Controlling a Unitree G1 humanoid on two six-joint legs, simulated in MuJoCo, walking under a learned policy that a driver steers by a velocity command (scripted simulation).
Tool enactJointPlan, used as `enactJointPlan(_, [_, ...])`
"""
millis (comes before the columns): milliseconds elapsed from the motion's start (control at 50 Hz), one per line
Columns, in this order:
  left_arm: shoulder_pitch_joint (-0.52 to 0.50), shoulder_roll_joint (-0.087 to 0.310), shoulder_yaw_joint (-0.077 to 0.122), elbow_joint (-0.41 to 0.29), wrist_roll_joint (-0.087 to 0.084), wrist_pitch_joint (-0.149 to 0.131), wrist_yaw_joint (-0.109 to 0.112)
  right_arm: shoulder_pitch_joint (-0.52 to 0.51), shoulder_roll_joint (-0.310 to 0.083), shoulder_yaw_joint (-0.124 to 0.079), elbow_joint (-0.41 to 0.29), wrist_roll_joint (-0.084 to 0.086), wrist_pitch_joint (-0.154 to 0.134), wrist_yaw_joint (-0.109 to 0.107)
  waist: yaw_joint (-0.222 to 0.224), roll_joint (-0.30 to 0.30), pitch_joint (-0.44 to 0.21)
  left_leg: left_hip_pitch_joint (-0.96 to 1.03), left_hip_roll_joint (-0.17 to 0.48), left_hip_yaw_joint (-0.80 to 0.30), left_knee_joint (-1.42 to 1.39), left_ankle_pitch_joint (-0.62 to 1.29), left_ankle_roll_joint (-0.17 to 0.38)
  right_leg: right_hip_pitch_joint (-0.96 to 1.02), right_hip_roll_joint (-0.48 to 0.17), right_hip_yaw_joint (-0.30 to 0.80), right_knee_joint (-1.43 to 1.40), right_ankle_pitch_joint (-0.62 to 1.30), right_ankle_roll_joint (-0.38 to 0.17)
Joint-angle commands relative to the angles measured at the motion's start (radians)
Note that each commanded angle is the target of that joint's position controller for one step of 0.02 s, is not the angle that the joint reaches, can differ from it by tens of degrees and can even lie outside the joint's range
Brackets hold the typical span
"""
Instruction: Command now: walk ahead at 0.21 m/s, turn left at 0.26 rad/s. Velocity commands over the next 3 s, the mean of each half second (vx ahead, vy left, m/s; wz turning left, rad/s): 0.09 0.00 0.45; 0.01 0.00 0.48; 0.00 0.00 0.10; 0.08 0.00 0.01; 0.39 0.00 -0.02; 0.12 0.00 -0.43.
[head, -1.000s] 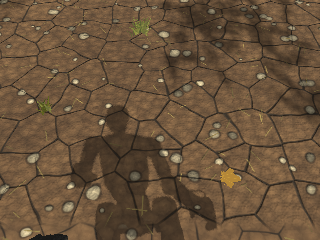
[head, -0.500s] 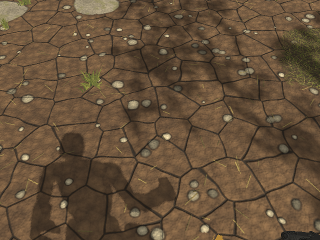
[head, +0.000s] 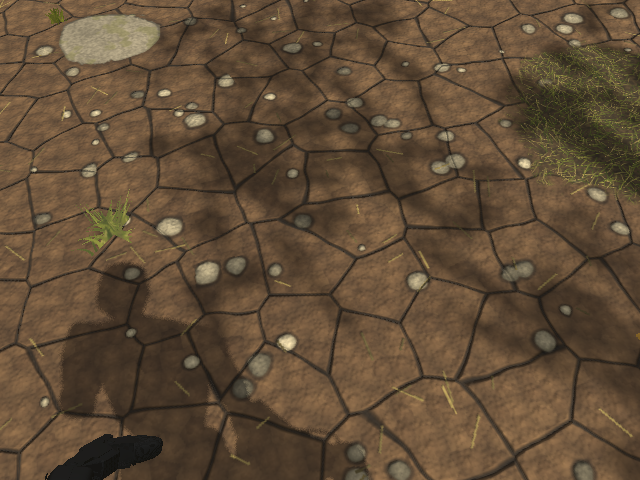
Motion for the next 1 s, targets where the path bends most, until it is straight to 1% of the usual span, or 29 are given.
enactJointPlan(20, [0.106, 0.11, 0.039, 0.003, -0.005, 0.002, 0.004, 0.018, -0.108, -0.036, -0.061, -0.005, 0.03, -0.022, 0.056, -0.115, -0.164, -0.256, 0.089, -0.022, 0.102, 0.046, -0.023, 0.336, -0.286, 0.219, -0.177, 0.486, -0.197])
enactJointPlan(60, [0.042, 0.123, 0.047, 0.012, 0.015, -0.007, 0.006, 0.048, -0.079, -0.039, -0.063, -0.008, 0.065, -0.033, 0.014, -0.149, -0.132, -0.147, 0.077, 0.012, 0.096, 0.136, -0.044, 0.183, -0.264, 0.134, -0.248, 0.454, -0.208])
enactJointPlan(100, [0.019, 0.134, 0.053, 0.026, 0.016, -0.01, 0.018, 0.025, -0.068, -0.043, -0.089, -0.011, 0.079, -0.037, 0.006, -0.149, -0.115, -0.157, 0.084, 0.016, 0.042, 0.197, -0.048, 0.159, -0.273, 0.079, -0.279, 0.418, -0.218])
enactJointPlan(200, [0.026, 0.166, 0.065, 0.063, 0.003, 0.016, 0.049, -0.097, -0.053, -0.039, -0.157, -0.015, 0.085, -0.013, 0.043, -0.117, -0.111, -0.128, 0.105, 0.043, -0.171, 0.33, -0.025, 0.201, -0.285, -0.002, -0.301, 0.25, -0.21])
enactJointPlan(280, [0.05, 0.205, 0.079, 0.089, -0.017, 0.043, 0.044, -0.162, -0.077, -0.049, -0.208, -0.014, 0.098, 0.01, 0.066, -0.113, -0.095, -0.116, 0.09, 0.08, -0.284, 0.261, 0.005, 0.279, -0.325, -0.005, -0.251, 0.21, -0.195])
enactJointPlan(320, [0.049, 0.219, 0.086, 0.098, -0.032, 0.052, 0.043, -0.165, -0.08, -0.055, -0.224, -0.013, 0.103, 0.02, 0.058, -0.118, -0.094, -0.082, 0.075, 0.103, -0.377, 0.252, 0.031, 0.314, -0.334, -0.011, -0.193, 0.222, -0.165])
enactJointPlan(340, [0.044, 0.219, 0.087, 0.103, -0.042, 0.056, 0.044, -0.148, -0.079, -0.058, -0.223, -0.013, 0.103, 0.023, 0.042, -0.112, -0.098, -0.029, 0.055, 0.126, -0.467, 0.308, 0.05, 0.312, -0.32, -0.032, -0.142, 0.215, -0.135])
enactJointPlan(360, [0.077, 0.202, 0.085, 0.121, -0.047, 0.059, 0.043, -0.128, -0.097, -0.067, -0.219, -0.017, 0.101, 0.02, 0.036, -0.087, -0.104, 0.047, 0.032, 0.122, -0.559, 0.407, 0.077, 0.29, -0.284, -0.063, -0.068, 0.169, -0.087])
enactJointPlan(380, [0.134, 0.165, 0.077, 0.138, -0.027, 0.059, 0.039, -0.084, -0.173, -0.092, -0.214, -0.017, 0.097, 0.005, 0.04, 0.047, -0.131, 0.182, 0.088, 0.008, -0.638, 0.701, 0.125, 0.205, -0.204, -0.134, 0.105, 0.055, -0.008])
enactJointPlan(400, [0.113, 0.111, 0.057, 0.092, 0.022, 0.054, 0.031, -0.061, -0.295, -0.117, -0.232, -0.023, 0.097, -0.015, 0.062, 0.348, -0.139, 0.365, 0.324, -0.333, -0.631, 1.099, 0.289, -0.117, -0.04, -0.193, 0.416, -0.433, 0.1])
enactJointPlan(420, [0.024, 0.136, 0.062, 0.068, 0.015, 0.052, 0.036, -0.034, -0.252, -0.102, -0.243, -0.049, 0.075, -0.005, -0.012, 0.246, -0.216, 0.362, 0.391, -0.44, -0.658, 1.055, 0.419, -0.218, 0.02, 0.001, 0.613, -0.575, 0.111])
enactJointPlan(440, [-0.009, 0.159, 0.07, 0.066, -0.012, 0.056, 0.037, -0.052, -0.225, -0.093, -0.241, -0.048, 0.055, 0.002, -0.009, 0.147, -0.207, 0.351, 0.344, -0.357, -0.669, 1.012, 0.394, -0.244, 0.001, 0.065, 0.682, -0.517, 0.095])
enactJointPlan(460, [0.005, 0.152, 0.071, 0.075, -0.023, 0.059, 0.044, -0.104, -0.205, -0.091, -0.243, -0.032, 0.042, -0.002, 0.022, 0.103, -0.185, 0.33, 0.294, -0.293, -0.662, 0.935, 0.339, -0.259, -0.016, 0.086, 0.669, -0.433, 0.083])
enactJointPlan(480, [0.015, 0.161, 0.076, 0.087, -0.015, 0.062, 0.053, -0.15, -0.173, -0.081, -0.252, -0.014, 0.042, -0.007, 0.039, 0.07, -0.168, 0.306, 0.266, -0.264, -0.666, 0.878, 0.299, -0.263, -0.028, 0.098, 0.631, -0.374, 0.082])
enactJointPlan(500, [0.018, 0.17, 0.08, 0.087, -0.01, 0.065, 0.058, -0.183, -0.162, -0.074, -0.26, -0.008, 0.047, -0.015, 0.058, 0.085, -0.162, 0.261, 0.248, -0.247, -0.674, 0.86, 0.284, -0.223, -0.026, 0.103, 0.609, -0.325, 0.085])
enactJointPlan(540, [0.04, 0.154, 0.078, 0.092, -0.014, 0.064, 0.057, -0.193, -0.163, -0.072, -0.271, -0.018, 0.054, -0.023, 0.074, 0.101, -0.177, 0.232, 0.219, -0.232, -0.681, 0.86, 0.282, -0.169, 0.001, 0.097, 0.562, -0.267, 0.095])
enactJointPlan(620, [0.018, 0.125, 0.067, 0.088, -0.017, 0.063, 0.054, -0.18, -0.184, -0.082, -0.276, -0.014, 0.063, -0.035, 0.055, 0.106, -0.174, 0.216, 0.198, -0.26, -0.678, 0.742, 0.277, -0.108, 0.024, 0.111, 0.359, -0.224, 0.115])
enactJointPlan(700, [0.013, 0.135, 0.067, 0.084, -0.022, 0.06, 0.043, -0.196, -0.191, -0.085, -0.283, -0.017, 0.074, -0.031, 0.043, 0.138, -0.148, 0.139, 0.178, -0.329, -0.685, 0.592, 0.271, -0.013, 0.046, 0.119, 0.232, -0.217, 0.111])
enactJointPlan(760, [0.027, 0.145, 0.071, 0.082, -0.026, 0.047, 0.031, -0.21, -0.186, -0.083, -0.288, -0.012, 0.08, -0.024, 0.044, 0.155, -0.141, 0.144, 0.167, -0.401, -0.664, 0.58, 0.259, 0.037, 0.058, 0.123, 0.124, -0.225, 0.093])
enactJointPlan(800, [0.088, 0.145, 0.075, 0.098, -0.026, 0.036, 0.021, -0.24, -0.175, -0.077, -0.295, -0.004, 0.088, -0.028, 0.081, 0.153, -0.152, 0.138, 0.138, -0.403, -0.617, 0.588, 0.224, 0.133, 0.056, 0.103, -0.049, -0.123, 0.07])
enactJointPlan(820, [0.12, 0.156, 0.079, 0.11, -0.02, 0.033, 0.019, -0.231, -0.156, -0.07, -0.294, -0.001, 0.091, -0.032, 0.091, 0.134, -0.158, 0.099, 0.104, -0.378, -0.58, 0.529, 0.184, 0.222, 0.023, 0.107, -0.15, -0.009, 0.049])
enactJointPlan(840, [0.135, 0.216, 0.091, 0.104, -0.002, 0.035, 0.023, -0.188, -0.109, -0.056, -0.291, -0.012, 0.09, -0.032, 0.067, -0.002, -0.173, -0.001, 0.028, -0.29, -0.441, 0.333, 0.125, 0.323, -0.147, 0.258, -0.199, 0.057, -0.011])
enactJointPlan(860, [0.103, 0.291, 0.102, 0.102, 0.018, 0.045, 0.027, -0.157, -0.094, -0.054, -0.31, -0.011, 0.081, -0.031, 0.016, -0.263, -0.113, -0.195, -0.146, -0.104, -0.282, -0.006, 0.064, 0.328, -0.316, 0.487, -0.234, 0.227, -0.172])
enactJointPlan(880, [0.085, 0.236, 0.089, 0.08, 0.03, 0.039, 0.029, -0.164, -0.172, -0.075, -0.299, -0.029, 0.07, -0.033, 0.052, -0.244, -0.117, -0.202, -0.099, -0.12, -0.042, -0.098, 0.019, 0.262, -0.399, 0.57, -0.245, 0.234, -0.279])
enactJointPlan(900, [0.041, 0.195, 0.076, 0.067, 0.019, 0.036, 0.034, -0.153, -0.208, -0.092, -0.277, -0.018, 0.07, -0.031, 0.037, -0.172, -0.097, -0.201, -0.085, -0.137, 0.063, -0.038, 0.008, 0.242, -0.347, 0.484, -0.233, 0.209, -0.26])
enactJointPlan(920, [0.001, 0.173, 0.069, 0.065, 0.003, 0.036, 0.037, -0.137, -0.191, -0.093, -0.252, -0.017, 0.077, -0.033, 0.02, -0.14, -0.077, -0.203, -0.081, -0.13, 0.097, 0.017, -0.008, 0.239, -0.276, 0.392, -0.216, 0.173, -0.209])
enactJointPlan(940, [-0.004, 0.158, 0.063, 0.066, -0.013, 0.036, 0.039, -0.133, -0.165, -0.087, -0.242, -0.021, 0.084, -0.037, 0.027, -0.138, -0.066, -0.224, -0.081, -0.133, 0.112, 0.062, -0.023, 0.26, -0.243, 0.348, -0.207, 0.165, -0.183])
enactJointPlan(960, [0.008, 0.148, 0.055, 0.074, -0.018, 0.037, 0.041, -0.135, -0.132, -0.077, -0.238, -0.019, 0.088, -0.036, 0.033, -0.137, -0.063, -0.215, -0.082, -0.129, 0.108, 0.087, -0.035, 0.268, -0.224, 0.313, -0.199, 0.212, -0.18])
enactJointPlan(1000, [0.038, 0.137, 0.049, 0.091, -0.014, 0.045, 0.044, -0.16, -0.087, -0.058, -0.246, -0.013, 0.087, -0.033, 0.049, -0.157, -0.074, -0.174, -0.066, -0.081, -0.014, 0.115, -0.051, 0.298, -0.188, 0.249, -0.192, 0.244, -0.179])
